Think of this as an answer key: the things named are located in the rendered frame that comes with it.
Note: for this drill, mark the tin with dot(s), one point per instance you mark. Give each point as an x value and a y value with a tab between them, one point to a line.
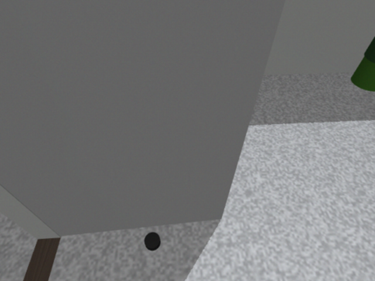
152	241

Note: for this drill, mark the potted plant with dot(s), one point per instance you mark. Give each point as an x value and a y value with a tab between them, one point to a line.
364	76

